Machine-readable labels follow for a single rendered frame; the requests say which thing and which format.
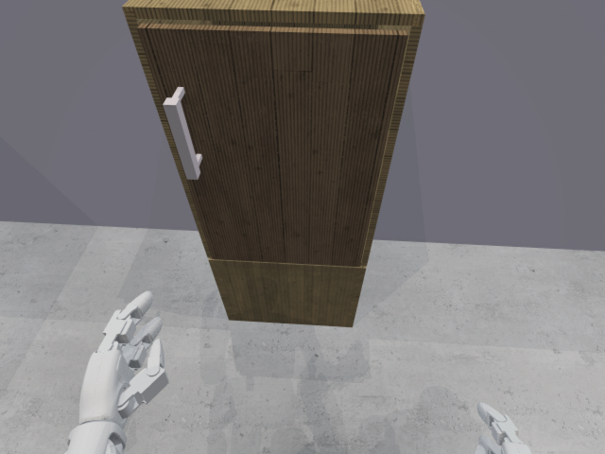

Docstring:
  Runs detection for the robot right hand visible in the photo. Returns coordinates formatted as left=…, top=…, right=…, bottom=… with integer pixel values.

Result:
left=475, top=402, right=533, bottom=454

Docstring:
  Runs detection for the left robot forearm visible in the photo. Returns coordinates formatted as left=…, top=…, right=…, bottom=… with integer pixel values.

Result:
left=64, top=420, right=127, bottom=454

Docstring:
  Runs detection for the robot left hand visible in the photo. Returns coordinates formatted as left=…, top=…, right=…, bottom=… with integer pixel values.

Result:
left=78, top=291, right=169, bottom=429

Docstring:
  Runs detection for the cupboard door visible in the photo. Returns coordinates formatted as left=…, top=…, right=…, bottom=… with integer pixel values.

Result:
left=137, top=24, right=408, bottom=267

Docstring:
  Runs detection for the handle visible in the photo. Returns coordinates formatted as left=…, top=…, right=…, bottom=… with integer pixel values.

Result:
left=163, top=87, right=202, bottom=180

